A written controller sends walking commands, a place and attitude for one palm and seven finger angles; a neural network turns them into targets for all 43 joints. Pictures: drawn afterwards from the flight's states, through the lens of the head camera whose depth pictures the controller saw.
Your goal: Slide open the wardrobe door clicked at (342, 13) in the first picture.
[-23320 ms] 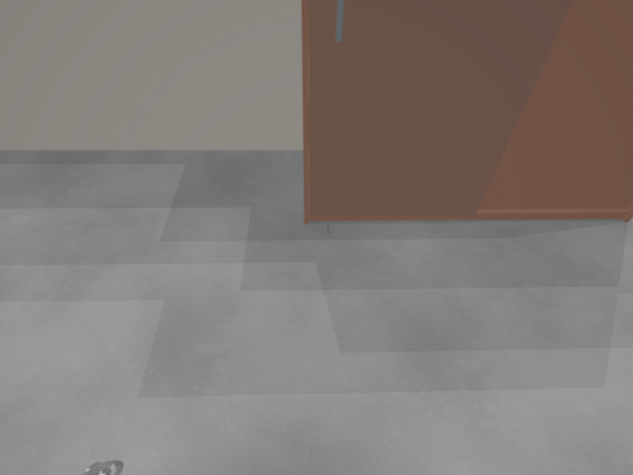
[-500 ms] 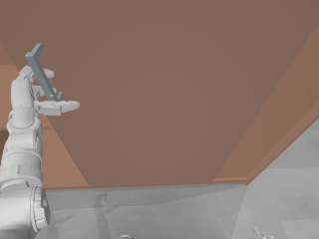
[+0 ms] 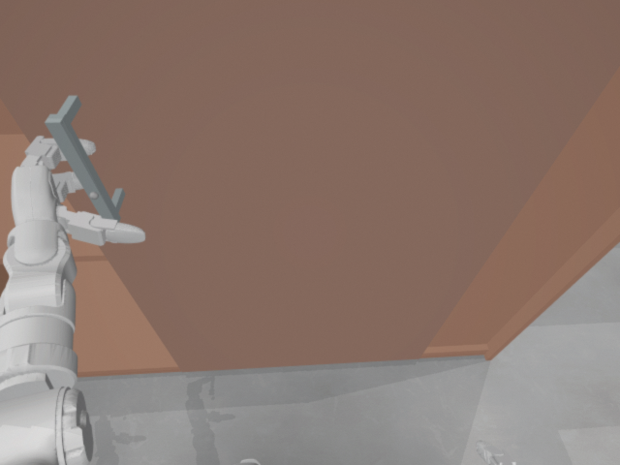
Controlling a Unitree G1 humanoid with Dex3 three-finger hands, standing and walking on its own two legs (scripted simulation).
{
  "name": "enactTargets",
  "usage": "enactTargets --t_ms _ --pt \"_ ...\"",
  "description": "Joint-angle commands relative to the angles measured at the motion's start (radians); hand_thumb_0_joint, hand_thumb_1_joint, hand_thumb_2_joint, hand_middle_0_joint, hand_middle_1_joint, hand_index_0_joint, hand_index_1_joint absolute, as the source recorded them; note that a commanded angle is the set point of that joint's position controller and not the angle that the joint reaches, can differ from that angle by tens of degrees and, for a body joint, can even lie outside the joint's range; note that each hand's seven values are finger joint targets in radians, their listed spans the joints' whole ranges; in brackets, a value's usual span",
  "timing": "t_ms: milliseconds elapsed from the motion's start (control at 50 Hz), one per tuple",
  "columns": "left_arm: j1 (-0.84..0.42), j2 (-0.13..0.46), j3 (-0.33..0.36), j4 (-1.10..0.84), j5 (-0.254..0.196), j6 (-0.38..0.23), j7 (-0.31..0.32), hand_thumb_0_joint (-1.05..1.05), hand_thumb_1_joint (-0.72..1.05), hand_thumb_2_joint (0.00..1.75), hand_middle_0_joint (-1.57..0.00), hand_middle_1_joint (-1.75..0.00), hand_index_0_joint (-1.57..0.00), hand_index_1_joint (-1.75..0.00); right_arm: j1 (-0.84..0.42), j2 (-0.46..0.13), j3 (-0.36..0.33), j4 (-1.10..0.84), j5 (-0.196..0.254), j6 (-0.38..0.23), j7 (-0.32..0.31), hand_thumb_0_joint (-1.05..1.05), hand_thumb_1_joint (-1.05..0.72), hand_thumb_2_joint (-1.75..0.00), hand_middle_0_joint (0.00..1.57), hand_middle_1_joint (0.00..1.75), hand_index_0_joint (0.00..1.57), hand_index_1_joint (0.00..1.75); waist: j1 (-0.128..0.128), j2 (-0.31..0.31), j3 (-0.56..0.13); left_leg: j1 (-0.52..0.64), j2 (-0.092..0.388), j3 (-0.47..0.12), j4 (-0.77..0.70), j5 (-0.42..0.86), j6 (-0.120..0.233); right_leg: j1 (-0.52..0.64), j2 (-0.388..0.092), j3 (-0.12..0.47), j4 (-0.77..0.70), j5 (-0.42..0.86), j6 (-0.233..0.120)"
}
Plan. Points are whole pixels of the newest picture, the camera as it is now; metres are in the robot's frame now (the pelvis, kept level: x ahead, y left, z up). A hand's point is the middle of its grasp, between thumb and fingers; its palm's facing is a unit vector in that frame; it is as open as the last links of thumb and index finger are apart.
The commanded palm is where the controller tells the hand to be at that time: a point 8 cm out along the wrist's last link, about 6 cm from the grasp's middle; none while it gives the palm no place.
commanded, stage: slip the hand off the handle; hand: left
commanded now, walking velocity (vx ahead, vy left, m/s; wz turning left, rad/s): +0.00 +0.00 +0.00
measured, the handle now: (93, 166) +0.44 +0.31 +0.14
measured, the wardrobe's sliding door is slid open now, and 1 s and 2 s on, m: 0.48 0.48 0.48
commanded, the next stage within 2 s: draw the hand back to the body in 1.10 s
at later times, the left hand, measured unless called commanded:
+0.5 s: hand (31, 204) +0.39 +0.36 +0.13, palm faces +0.45 -0.86 -0.24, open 14.7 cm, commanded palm +0.33 +0.39 +0.13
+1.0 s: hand out of the picture +0.29 +0.36 +0.12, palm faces +0.48 -0.85 -0.23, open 14.7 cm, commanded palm +0.24 +0.38 +0.13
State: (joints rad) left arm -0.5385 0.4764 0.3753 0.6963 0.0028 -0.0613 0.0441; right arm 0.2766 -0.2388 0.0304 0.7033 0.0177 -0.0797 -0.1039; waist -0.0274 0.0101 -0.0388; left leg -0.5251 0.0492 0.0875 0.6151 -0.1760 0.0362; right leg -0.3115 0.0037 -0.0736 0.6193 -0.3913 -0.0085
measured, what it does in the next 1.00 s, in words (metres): stands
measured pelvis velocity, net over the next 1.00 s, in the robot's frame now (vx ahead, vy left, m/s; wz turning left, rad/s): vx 0.00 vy -0.01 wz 0.03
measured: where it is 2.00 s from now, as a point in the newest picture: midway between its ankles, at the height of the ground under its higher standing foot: outside the picture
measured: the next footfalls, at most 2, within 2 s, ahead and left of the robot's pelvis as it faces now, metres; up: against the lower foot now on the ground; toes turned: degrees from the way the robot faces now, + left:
none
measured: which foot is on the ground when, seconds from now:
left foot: down 0.00-1.00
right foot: down 0.00-1.00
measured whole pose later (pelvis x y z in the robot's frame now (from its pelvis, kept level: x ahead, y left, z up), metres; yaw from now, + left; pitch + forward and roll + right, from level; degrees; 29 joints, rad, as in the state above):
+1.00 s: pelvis +0.00 -0.01 +0.00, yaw +2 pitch +4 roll -2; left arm -0.14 0.51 0.51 0.38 -0.14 -0.03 -0.13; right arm 0.21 -0.25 0.04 0.65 0.05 -0.12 -0.14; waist 0.05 0.03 -0.07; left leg -0.51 0.05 0.05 0.64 -0.19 0.03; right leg -0.27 0.01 -0.10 0.61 -0.41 -0.02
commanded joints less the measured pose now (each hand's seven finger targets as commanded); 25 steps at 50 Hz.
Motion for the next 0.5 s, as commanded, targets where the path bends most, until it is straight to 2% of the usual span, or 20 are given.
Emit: enactTargets --t_ms 0,40,60,80,100,160,180,220,280,300,320,340,360,380,400,420,460,480 --pt "-0.390 0.370 0.111 -0.186 -0.001 -0.053 0.015 0.00 -0.55 0.20 -0.25 -1.15 -0.25 -1.15 0.020 -0.177 -0.065 -0.112 0.002 -0.034 -0.019 0.00 -0.90 -0.90 0.20 0.30 0.20 0.30 0.011 0.076 -0.287 0.394 -0.005 -0.110 -0.050 0.076 0.010 -0.164 0.017 0.035 -0.102 0.193 -0.006" --pt "-0.361 0.372 0.114 -0.198 -0.001 -0.061 0.005 0.00 -0.55 0.20 -0.25 -1.15 -0.25 -1.15 0.021 -0.179 -0.068 -0.118 0.001 -0.032 -0.015 0.00 -0.90 -0.90 0.20 0.30 0.20 0.30 0.012 0.086 -0.296 0.407 -0.005 -0.107 -0.041 0.104 0.010 -0.167 0.019 0.033 -0.098 0.207 -0.007" --pt "-0.344 0.388 0.129 -0.198 -0.004 -0.067 0.000 0.00 -0.55 0.20 -0.25 -1.15 -0.25 -1.15 0.026 -0.181 -0.068 -0.122 0.001 -0.029 -0.018 0.00 -0.90 -0.90 0.20 0.30 0.20 0.30 0.016 0.071 -0.292 0.389 -0.008 -0.104 -0.033 0.116 0.015 -0.147 0.020 0.038 -0.101 0.228 -0.008" --pt "-0.358 0.394 0.121 -0.188 -0.002 -0.070 -0.011 0.00 -0.55 0.20 -0.25 -1.15 -0.25 -1.15 0.029 -0.182 -0.067 -0.120 0.004 -0.027 -0.018 0.00 -0.90 -0.90 0.20 0.30 0.20 0.30 0.006 0.084 -0.292 0.388 -0.008 -0.098 -0.033 0.110 0.014 -0.156 0.020 0.041 -0.101 0.224 -0.005" --pt "-0.365 0.390 0.115 -0.177 -0.006 -0.073 -0.023 0.00 -0.55 0.20 -0.25 -1.15 -0.25 -1.15 0.031 -0.183 -0.067 -0.119 0.005 -0.026 -0.018 0.00 -0.90 -0.90 0.20 0.30 0.20 0.30 0.000 0.071 -0.277 0.379 -0.010 -0.097 -0.030 0.104 0.015 -0.165 0.021 0.041 -0.104 0.222 -0.003" --pt "-0.371 0.443 0.147 -0.158 -0.018 -0.095 -0.062 0.00 -0.55 0.20 -0.25 -1.15 -0.25 -1.15 0.040 -0.191 -0.071 -0.115 0.008 -0.022 -0.025 0.00 -0.90 -0.90 0.20 0.30 0.20 0.30 -0.005 0.058 -0.267 0.354 -0.015 -0.088 -0.014 0.105 0.024 -0.158 0.021 0.050 -0.110 0.238 -0.001" --pt "-0.364 0.469 0.163 -0.143 -0.020 -0.098 -0.078 0.00 -0.55 0.20 -0.25 -1.15 -0.25 -1.15 0.046 -0.194 -0.070 -0.110 0.008 -0.018 -0.026 0.00 -0.90 -0.90 0.20 0.30 0.20 0.30 0.001 0.079 -0.290 0.354 -0.018 -0.085 -0.013 0.114 0.021 -0.150 0.022 0.054 -0.105 0.248 -0.002" --pt "-0.400 0.457 0.139 -0.131 -0.025 -0.109 -0.108 0.00 -0.55 0.20 -0.25 -1.15 -0.25 -1.15 0.049 -0.192 -0.070 -0.104 0.011 -0.016 -0.027 0.00 -0.90 -0.90 0.20 0.30 0.20 0.30 -0.013 0.108 -0.275 0.363 -0.019 -0.087 -0.006 0.114 0.020 -0.182 0.024 0.052 -0.103 0.243 -0.001" --pt "-0.413 0.494 0.157 -0.111 -0.032 -0.129 -0.139 0.00 -0.55 0.20 -0.25 -1.15 -0.25 -1.15 0.066 -0.199 -0.073 -0.093 0.011 -0.011 -0.030 0.00 -0.90 -0.90 0.20 0.30 0.20 0.30 -0.017 0.123 -0.290 0.373 -0.018 -0.093 0.004 0.128 0.023 -0.193 0.027 0.054 -0.102 0.248 -0.004" --pt "-0.386 0.494 0.161 -0.096 -0.035 -0.131 -0.148 0.00 -0.55 0.20 -0.25 -1.15 -0.25 -1.15 0.071 -0.199 -0.074 -0.097 0.012 -0.009 -0.029 0.00 -0.90 -0.90 0.20 0.30 0.20 0.30 -0.010 0.120 -0.297 0.369 -0.018 -0.095 0.005 0.128 0.022 -0.195 0.028 0.051 -0.097 0.242 -0.004" --pt "-0.399 0.481 0.144 -0.085 -0.041 -0.132 -0.159 0.00 -0.55 0.20 -0.25 -1.15 -0.25 -1.15 0.067 -0.199 -0.073 -0.097 0.014 -0.008 -0.029 0.00 -0.90 -0.90 0.20 0.30 0.20 0.30 -0.020 0.122 -0.281 0.362 -0.021 -0.093 0.007 0.112 0.024 -0.209 0.027 0.054 -0.102 0.232 -0.001" --pt "-0.410 0.506 0.161 -0.057 -0.044 -0.134 -0.167 0.00 -0.55 0.20 -0.25 -1.15 -0.25 -1.15 0.071 -0.203 -0.073 -0.089 0.016 -0.006 -0.031 0.00 -0.90 -0.90 0.20 0.30 0.20 0.30 -0.023 0.112 -0.260 0.350 -0.018 -0.095 0.008 0.094 0.024 -0.223 0.027 0.053 -0.106 0.215 -0.001" --pt "-0.402 0.544 0.193 -0.042 -0.045 -0.140 -0.170 0.00 -0.55 0.20 -0.25 -1.15 -0.25 -1.15 0.078 -0.206 -0.072 -0.090 0.014 -0.004 -0.034 0.00 -0.90 -0.90 0.20 0.30 0.20 0.30 -0.012 0.099 -0.261 0.327 -0.020 -0.092 0.012 0.095 0.027 -0.202 0.026 0.055 -0.103 0.222 -0.003" --pt "-0.431 0.559 0.194 -0.052 -0.045 -0.148 -0.177 0.00 -0.55 0.20 -0.25 -1.15 -0.25 -1.15 0.080 -0.209 -0.072 -0.089 0.014 -0.003 -0.033 0.00 -0.90 -0.90 0.20 0.30 0.20 0.30 -0.016 0.113 -0.285 0.332 -0.023 -0.091 0.014 0.104 0.028 -0.202 0.026 0.059 -0.098 0.235 0.000" --pt "-0.354 0.548 0.203 -0.037 -0.046 -0.146 -0.186 0.00 -0.55 0.20 -0.25 -1.15 -0.25 -1.15 0.085 -0.206 -0.077 -0.098 0.013 -0.001 -0.030 0.00 -0.90 -0.90 0.20 0.30 0.20 0.30 0.004 0.104 -0.318 0.333 -0.026 -0.089 0.016 0.117 0.027 -0.185 0.027 0.057 -0.091 0.243 0.000" --pt "-0.325 0.522 0.185 -0.051 -0.049 -0.147 -0.194 0.00 -0.55 0.20 -0.25 -1.15 -0.25 -1.15 0.075 -0.202 -0.076 -0.109 0.017 0.001 -0.027 0.00 -0.90 -0.90 0.20 0.30 0.20 0.30 0.006 0.126 -0.306 0.339 -0.024 -0.087 0.016 0.123 0.026 -0.193 0.029 0.054 -0.088 0.245 -0.003" --pt "-0.278 0.496 0.179 -0.099 -0.063 -0.150 -0.201 0.00 -0.55 0.20 -0.25 -1.15 -0.25 -1.15 0.070 -0.199 -0.077 -0.124 0.018 0.001 -0.023 0.00 -0.90 -0.90 0.20 0.30 0.20 0.30 0.015 0.127 -0.313 0.351 -0.023 -0.087 0.020 0.136 0.030 -0.188 0.033 0.049 -0.085 0.250 -0.006" --pt "-0.256 0.519 0.209 -0.128 -0.073 -0.150 -0.200 0.00 -0.55 0.20 -0.25 -1.15 -0.25 -1.15 0.072 -0.203 -0.081 -0.125 0.018 0.002 -0.022 0.00 -0.90 -0.90 0.20 0.30 0.20 0.30 0.025 0.125 -0.347 0.363 -0.021 -0.092 0.017 0.154 0.027 -0.177 0.036 0.047 -0.080 0.260 -0.006"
